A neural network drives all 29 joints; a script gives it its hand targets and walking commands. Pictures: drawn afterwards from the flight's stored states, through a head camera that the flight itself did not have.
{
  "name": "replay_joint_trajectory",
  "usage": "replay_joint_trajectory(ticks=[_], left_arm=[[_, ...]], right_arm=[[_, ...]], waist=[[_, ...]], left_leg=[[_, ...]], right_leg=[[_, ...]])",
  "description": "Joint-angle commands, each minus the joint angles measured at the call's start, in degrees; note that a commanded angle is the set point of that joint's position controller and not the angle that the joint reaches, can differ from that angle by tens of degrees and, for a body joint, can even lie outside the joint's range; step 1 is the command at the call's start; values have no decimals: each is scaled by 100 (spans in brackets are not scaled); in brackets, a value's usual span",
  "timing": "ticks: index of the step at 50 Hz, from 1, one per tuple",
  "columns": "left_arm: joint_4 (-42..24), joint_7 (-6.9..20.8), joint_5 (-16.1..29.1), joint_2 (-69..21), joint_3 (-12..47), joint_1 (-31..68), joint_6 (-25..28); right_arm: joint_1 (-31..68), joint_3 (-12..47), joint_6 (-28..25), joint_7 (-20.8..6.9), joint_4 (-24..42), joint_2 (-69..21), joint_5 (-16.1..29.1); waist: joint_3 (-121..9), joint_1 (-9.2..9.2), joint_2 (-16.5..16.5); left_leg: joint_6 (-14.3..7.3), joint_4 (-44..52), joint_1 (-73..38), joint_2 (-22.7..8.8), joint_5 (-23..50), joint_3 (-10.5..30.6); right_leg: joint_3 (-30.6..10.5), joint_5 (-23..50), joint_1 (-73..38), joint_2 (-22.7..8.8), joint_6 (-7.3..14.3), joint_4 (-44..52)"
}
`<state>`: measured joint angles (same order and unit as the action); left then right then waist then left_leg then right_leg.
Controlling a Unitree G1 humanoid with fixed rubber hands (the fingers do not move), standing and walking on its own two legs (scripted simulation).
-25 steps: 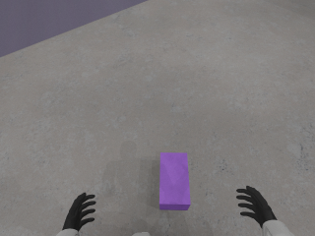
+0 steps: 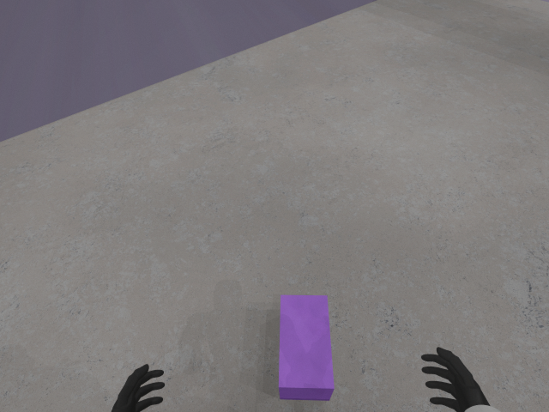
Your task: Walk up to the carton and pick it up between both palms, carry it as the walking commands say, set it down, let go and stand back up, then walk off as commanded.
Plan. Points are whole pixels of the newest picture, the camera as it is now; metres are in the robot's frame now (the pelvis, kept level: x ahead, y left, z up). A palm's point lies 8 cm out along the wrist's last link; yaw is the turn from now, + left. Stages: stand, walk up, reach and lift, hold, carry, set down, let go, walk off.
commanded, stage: stand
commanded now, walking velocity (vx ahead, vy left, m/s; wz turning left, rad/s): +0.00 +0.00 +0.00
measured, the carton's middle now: (304, 346) +0.44 -0.04 -0.68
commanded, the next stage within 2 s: walk off in 1.76 s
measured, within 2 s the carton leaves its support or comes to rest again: neither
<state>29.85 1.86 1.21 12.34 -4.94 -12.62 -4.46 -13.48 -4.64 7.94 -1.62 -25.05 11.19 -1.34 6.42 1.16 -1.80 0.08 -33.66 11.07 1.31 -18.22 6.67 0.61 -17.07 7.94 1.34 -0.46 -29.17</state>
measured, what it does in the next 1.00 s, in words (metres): stands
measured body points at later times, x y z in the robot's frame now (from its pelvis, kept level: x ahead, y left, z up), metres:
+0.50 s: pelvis +0.01 +0.00 +0.00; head -0.02 +0.00 +0.45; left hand +0.14 +0.28 -0.09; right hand +0.17 -0.26 -0.06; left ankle +0.00 +0.12 -0.73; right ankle -0.01 -0.12 -0.73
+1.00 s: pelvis +0.00 +0.00 +0.00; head -0.04 +0.00 +0.45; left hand +0.12 +0.28 -0.10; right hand +0.16 -0.26 -0.07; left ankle +0.00 +0.12 -0.73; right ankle -0.01 -0.12 -0.73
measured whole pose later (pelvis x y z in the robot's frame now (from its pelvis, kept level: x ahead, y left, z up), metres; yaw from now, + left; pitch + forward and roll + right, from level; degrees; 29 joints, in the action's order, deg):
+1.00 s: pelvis +0.00 +0.00 +0.00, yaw +0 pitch -4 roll -2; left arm 45.8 0.6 -0.3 15.3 -4.9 -12.8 2.1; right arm -16.3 -4.6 1.1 0.3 -30.1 14.9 -2.3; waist -1.6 1.2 -1.8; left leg 0.1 -33.7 11.1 1.3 -18.3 6.7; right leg 0.6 -17.0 8.0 1.3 -0.3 -29.1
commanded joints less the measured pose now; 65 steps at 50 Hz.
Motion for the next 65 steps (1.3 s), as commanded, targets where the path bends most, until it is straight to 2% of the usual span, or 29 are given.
replay_joint_trajectory(ticks=[1,3,4,5,6,8,10,13,17,22,23,25,28,29,30,32,33,35,39,43,44,48,52,56,57,58,61,63,65], left_arm=[[-20,-198,-450,1244,-118,245,354],[145,-213,-479,1300,-135,285,425],[282,-243,-509,1357,-165,165,485],[307,-238,-501,1359,-146,238,526],[393,-254,-518,1373,-176,175,591],[483,-260,-480,1435,-196,94,619],[514,-266,-481,1497,-207,232,645],[567,-276,-464,1503,-189,264,670],[621,-314,-468,1523,-202,144,702],[667,-285,-417,1489,-187,209,738],[719,-290,-441,1516,-190,132,757],[754,-280,-430,1498,-181,231,755],[815,-279,-415,1521,-186,168,760],[843,-291,-406,1486,-180,139,758],[819,-283,-409,1531,-194,192,774],[881,-283,-402,1516,-196,220,763],[905,-284,-390,1590,-213,151,756],[941,-264,-384,1496,-177,167,774],[991,-275,-391,1542,-192,267,805],[1027,-246,-385,1504,-193,315,806],[1049,-255,-405,1547,-185,279,812],[1146,-265,-375,1580,-208,126,827],[1124,-243,-384,1553,-184,309,811],[1158,-227,-367,1538,-180,360,827],[1181,-223,-352,1542,-184,289,848],[1205,-229,-359,1541,-168,221,849],[1222,-230,-342,1575,-203,277,847],[1235,-228,-359,1602,-193,261,847],[1229,-213,-361,1566,-188,300,850]], right_arm=[[224,-164,-504,159,-263,1300,-165],[241,-196,-626,145,-347,1331,-182],[219,-204,-664,134,-390,1317,-197],[186,-230,-683,152,-395,1355,-177],[248,-205,-723,156,-440,1335,-172],[144,-255,-768,175,-474,1451,-190],[172,-224,-805,165,-442,1395,-154],[143,-237,-827,189,-461,1451,-163],[147,-234,-840,215,-451,1465,-138],[137,-251,-869,222,-408,1539,-158],[127,-209,-891,222,-416,1439,-150],[36,-228,-901,247,-434,1503,-135],[71,-228,-902,265,-439,1526,-170],[-13,-229,-911,264,-416,1519,-153],[46,-224,-918,248,-380,1537,-139],[25,-211,-938,265,-441,1514,-157],[-135,-239,-936,258,-479,1552,-143],[-8,-213,-939,256,-428,1507,-141],[-9,-204,-966,256,-437,1491,-128],[-84,-213,-985,248,-460,1540,-153],[-12,-225,-982,240,-439,1577,-142],[-122,-184,-988,257,-457,1486,-146],[-123,-216,-1035,244,-455,1561,-123],[-53,-211,-1056,229,-462,1540,-135],[-13,-200,-1048,235,-472,1564,-144],[-130,-199,-1072,236,-514,1562,-133],[-67,-195,-1063,232,-504,1549,-135],[-14,-189,-1056,230,-512,1530,-122],[-72,-199,-1064,227,-538,1568,-124]], waist=[[-1583,-51,-100],[-1283,-87,-207],[-1187,-55,33],[-1181,-100,-134],[-1190,-79,65],[-1226,-63,-41],[-1308,-73,90],[-1274,-80,-77],[-1286,-43,152],[-1212,-28,55],[-1300,-28,150],[-1188,-106,-23],[-1193,-36,49],[-1222,-56,-114],[-1192,-43,53],[-1190,-14,99],[-1311,-63,-154],[-1238,-33,-114],[-1161,-34,68],[-1114,-84,-100],[-1117,-64,67],[-1048,-31,129],[-998,-93,-147],[-965,-103,-33],[-1003,-19,-5],[-1008,-57,157],[-925,-38,-126],[-843,-17,41],[-845,-57,-93]], left_leg=[[-164,782,91,-342,637,-42],[-208,924,209,-387,262,72],[-228,923,292,-371,290,110],[-259,919,277,-373,351,75],[-248,903,259,-365,443,104],[-228,789,202,-330,730,6],[-202,689,210,-355,1043,-50],[-206,705,278,-361,941,14],[-208,634,276,-412,1022,76],[-251,669,376,-377,913,48],[-251,647,302,-369,1012,92],[-294,680,323,-410,1040,120],[-280,638,333,-422,1197,111],[-280,669,332,-419,1207,91],[-295,610,394,-404,1245,111],[-291,583,344,-425,1369,105],[-287,597,229,-438,1579,97],[-321,556,248,-432,1687,103],[-331,600,253,-461,1428,176],[-340,625,276,-453,1295,192],[-315,633,294,-442,1203,173],[-332,621,284,-425,1206,205],[-331,744,306,-481,1108,224],[-349,709,330,-447,1095,217],[-354,682,360,-446,1159,202],[-350,721,276,-462,1195,245],[-366,745,330,-465,1024,243],[-372,768,425,-453,951,274],[-365,820,390,-470,912,264]], right_leg=[[-227,774,103,-329,-147,456],[-252,511,310,-311,-132,496],[-276,521,327,-299,-125,539],[-319,589,315,-351,-100,589],[-344,628,289,-341,-67,576],[-414,870,250,-420,-42,605],[-397,1077,119,-422,3,548],[-475,1003,123,-463,59,543],[-475,1116,102,-484,97,525],[-500,1123,49,-512,131,512],[-514,1119,52,-523,147,511],[-526,1203,86,-525,180,475],[-530,1280,57,-510,194,433],[-527,1265,-7,-513,181,458],[-507,1307,-14,-509,197,396],[-542,1433,11,-533,230,379],[-513,1491,-78,-545,229,320],[-473,1775,-96,-518,207,331],[-520,1496,25,-543,232,400],[-577,1198,95,-588,275,438],[-548,1186,67,-546,240,456],[-651,1188,66,-594,284,504],[-570,998,127,-556,283,470],[-641,985,109,-607,310,513],[-652,1133,52,-608,302,500],[-604,1149,88,-583,296,474],[-628,955,132,-592,300,476],[-586,954,89,-565,294,478],[-597,864,136,-560,306,481]])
